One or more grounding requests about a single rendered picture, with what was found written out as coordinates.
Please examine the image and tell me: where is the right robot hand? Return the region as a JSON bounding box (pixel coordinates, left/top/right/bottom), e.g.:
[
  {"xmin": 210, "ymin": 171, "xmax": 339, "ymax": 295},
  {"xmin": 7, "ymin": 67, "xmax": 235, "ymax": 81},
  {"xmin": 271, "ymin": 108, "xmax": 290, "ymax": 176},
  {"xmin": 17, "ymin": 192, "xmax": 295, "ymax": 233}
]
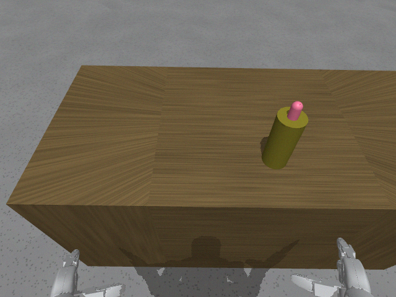
[{"xmin": 291, "ymin": 238, "xmax": 371, "ymax": 297}]

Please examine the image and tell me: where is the left robot hand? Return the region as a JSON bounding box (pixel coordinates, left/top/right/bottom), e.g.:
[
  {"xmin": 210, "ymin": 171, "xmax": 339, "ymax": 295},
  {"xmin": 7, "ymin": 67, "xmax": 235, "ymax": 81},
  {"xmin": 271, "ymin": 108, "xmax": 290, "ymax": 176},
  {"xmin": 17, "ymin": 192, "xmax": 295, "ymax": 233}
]
[{"xmin": 50, "ymin": 249, "xmax": 125, "ymax": 297}]

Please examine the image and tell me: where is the bottle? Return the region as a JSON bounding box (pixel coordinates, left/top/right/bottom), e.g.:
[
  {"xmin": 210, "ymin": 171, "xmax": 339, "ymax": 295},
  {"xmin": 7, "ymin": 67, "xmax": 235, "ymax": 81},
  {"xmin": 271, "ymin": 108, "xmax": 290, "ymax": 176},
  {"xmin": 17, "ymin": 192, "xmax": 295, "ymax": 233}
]
[{"xmin": 262, "ymin": 101, "xmax": 308, "ymax": 170}]

